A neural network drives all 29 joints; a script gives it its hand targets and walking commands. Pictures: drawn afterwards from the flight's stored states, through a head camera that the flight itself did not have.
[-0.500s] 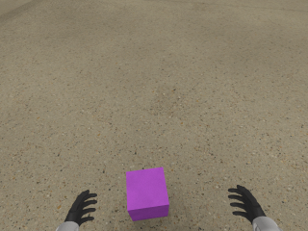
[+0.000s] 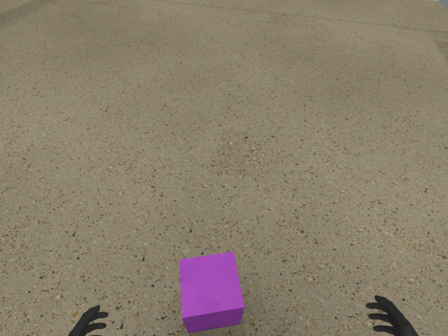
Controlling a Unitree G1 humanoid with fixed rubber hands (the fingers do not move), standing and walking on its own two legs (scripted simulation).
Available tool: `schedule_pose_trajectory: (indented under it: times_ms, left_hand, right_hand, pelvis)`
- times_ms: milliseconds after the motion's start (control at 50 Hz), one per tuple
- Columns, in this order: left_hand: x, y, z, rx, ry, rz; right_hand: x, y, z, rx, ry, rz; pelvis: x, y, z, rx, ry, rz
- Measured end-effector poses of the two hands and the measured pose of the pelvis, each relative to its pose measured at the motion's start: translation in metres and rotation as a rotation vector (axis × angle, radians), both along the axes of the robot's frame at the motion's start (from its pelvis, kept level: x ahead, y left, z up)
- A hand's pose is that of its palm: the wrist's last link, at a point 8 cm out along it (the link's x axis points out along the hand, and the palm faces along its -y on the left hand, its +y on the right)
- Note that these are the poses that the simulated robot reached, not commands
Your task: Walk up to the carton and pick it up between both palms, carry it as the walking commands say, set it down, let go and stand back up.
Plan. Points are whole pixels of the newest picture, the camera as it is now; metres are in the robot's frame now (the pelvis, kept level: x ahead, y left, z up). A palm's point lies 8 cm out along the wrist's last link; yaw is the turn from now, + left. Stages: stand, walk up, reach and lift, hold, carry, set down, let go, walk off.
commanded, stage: stand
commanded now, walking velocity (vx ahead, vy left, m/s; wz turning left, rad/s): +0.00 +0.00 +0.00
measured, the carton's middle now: (210, 292) +0.38 +0.06 -0.65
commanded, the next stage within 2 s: none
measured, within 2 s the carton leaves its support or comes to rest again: neither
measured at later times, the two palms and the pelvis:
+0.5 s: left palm out of the picture +0.10 +0.30 -0.10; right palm out of the picture +0.09 -0.30 -0.09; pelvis -0.01 +0.01 +0.00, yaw -1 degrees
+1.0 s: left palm out of the picture +0.07 +0.31 -0.10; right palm out of the picture +0.06 -0.31 -0.09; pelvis -0.02 +0.01 +0.01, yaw -1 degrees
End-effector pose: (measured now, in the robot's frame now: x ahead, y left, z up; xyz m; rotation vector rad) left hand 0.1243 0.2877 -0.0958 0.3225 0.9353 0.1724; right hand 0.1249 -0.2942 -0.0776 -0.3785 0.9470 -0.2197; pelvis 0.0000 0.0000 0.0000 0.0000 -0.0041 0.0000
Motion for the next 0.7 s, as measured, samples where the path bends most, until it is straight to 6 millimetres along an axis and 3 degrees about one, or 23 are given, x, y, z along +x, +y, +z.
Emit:
schedule_pose_trajectory:
  times_ms: [240,700]
  left_hand:
    - [-0.006,0.010,-0.001,0.021,0.039,-0.003]
    - [-0.043,0.018,-0.004,0.033,0.123,0.009]
  right_hand:
    - [-0.013,0.004,-0.008,0.011,0.046,-0.023]
    - [-0.050,-0.008,-0.011,0.005,0.122,-0.056]
  pelvis:
    - [0.000,0.006,0.002,0.002,-0.012,-0.006]
    - [-0.018,0.006,0.007,0.000,-0.031,-0.010]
